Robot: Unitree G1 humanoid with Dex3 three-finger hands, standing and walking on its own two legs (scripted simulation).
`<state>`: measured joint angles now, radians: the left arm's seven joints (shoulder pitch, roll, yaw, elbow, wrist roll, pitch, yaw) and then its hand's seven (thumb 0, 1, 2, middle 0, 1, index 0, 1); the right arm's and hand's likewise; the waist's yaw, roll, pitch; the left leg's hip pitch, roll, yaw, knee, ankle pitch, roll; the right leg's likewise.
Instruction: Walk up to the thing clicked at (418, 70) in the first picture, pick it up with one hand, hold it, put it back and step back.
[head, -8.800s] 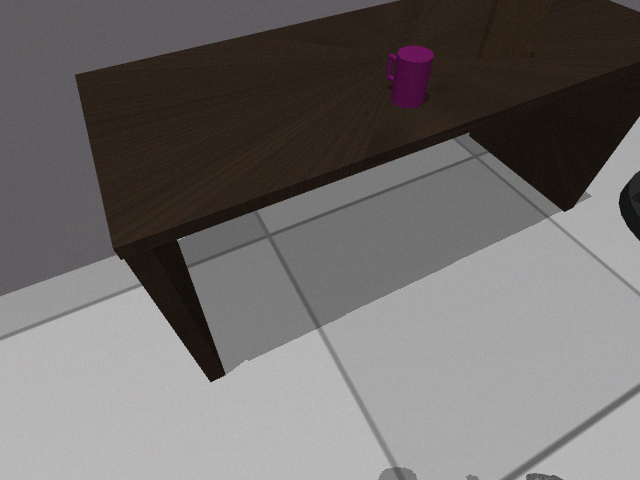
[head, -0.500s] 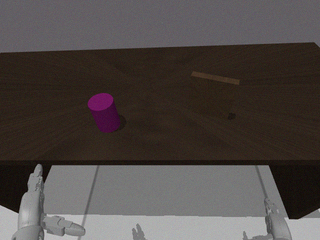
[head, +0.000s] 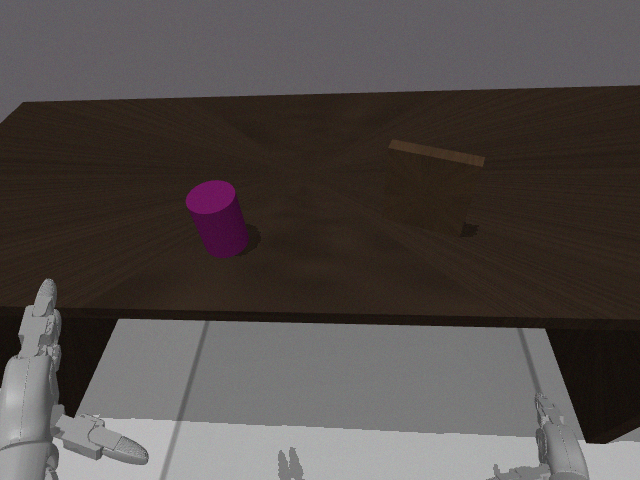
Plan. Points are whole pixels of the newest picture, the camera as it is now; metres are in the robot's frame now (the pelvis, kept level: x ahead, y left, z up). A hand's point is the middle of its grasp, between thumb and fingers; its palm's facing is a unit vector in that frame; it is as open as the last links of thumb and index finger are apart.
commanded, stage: rise first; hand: left
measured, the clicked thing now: (219, 213) +0.51 +0.22 +0.01
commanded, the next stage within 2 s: go down in 0.48 s
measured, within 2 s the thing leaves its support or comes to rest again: neither
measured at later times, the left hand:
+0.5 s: hand (79, 369) +0.18 +0.26 +0.12, palm faces +0.35 -0.84 -0.42, open 17.6 cm
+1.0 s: hand (56, 317) +0.23 +0.31 +0.13, palm faces +0.33 -0.90 -0.28, open 17.6 cm
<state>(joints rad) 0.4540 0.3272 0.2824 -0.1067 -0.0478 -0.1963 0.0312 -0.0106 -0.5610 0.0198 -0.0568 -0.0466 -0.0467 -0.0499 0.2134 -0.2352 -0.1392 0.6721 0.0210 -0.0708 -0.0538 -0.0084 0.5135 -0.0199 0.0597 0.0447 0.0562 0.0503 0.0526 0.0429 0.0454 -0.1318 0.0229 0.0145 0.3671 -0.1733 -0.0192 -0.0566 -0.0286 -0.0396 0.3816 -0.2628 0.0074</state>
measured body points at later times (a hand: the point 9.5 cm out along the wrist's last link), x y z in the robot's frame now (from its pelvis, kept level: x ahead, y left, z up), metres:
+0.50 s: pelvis -0.01 +0.00 +0.00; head -0.01 -0.01 +0.45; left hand +0.16 +0.31 +0.14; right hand +0.15 -0.26 -0.09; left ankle +0.02 +0.13 -0.74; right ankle -0.03 -0.12 -0.74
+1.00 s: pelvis -0.01 +0.00 -0.01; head -0.02 -0.01 +0.44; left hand +0.21 +0.35 +0.15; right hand +0.16 -0.27 -0.09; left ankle +0.02 +0.13 -0.74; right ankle -0.03 -0.12 -0.74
